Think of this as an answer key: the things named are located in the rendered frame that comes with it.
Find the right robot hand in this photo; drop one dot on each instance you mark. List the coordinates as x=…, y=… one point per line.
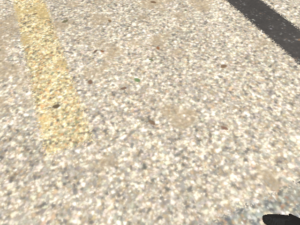
x=278, y=219

